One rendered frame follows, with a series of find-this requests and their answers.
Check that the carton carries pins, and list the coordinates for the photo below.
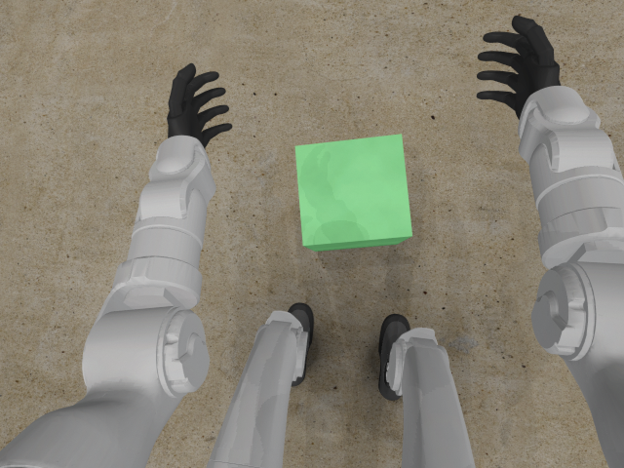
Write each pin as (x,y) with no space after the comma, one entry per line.
(353,193)

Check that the robot right hand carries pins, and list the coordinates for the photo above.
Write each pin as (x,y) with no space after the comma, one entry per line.
(535,64)

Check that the robot left thigh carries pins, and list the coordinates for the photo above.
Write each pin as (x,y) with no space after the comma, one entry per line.
(253,431)

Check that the robot left upper arm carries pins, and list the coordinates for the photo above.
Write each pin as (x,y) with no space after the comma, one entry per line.
(138,365)

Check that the robot right upper arm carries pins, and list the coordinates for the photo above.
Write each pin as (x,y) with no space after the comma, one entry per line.
(579,315)

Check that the robot left hand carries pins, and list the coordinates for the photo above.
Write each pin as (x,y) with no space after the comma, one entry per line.
(183,118)

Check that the robot right thigh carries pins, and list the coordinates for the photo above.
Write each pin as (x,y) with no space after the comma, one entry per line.
(435,434)

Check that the robot right forearm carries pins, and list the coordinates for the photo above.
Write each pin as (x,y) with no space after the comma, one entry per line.
(577,184)

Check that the robot thigh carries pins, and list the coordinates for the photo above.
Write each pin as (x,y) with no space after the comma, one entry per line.
(435,434)
(253,431)

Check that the robot left forearm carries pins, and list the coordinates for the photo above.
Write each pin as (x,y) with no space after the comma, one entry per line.
(162,267)

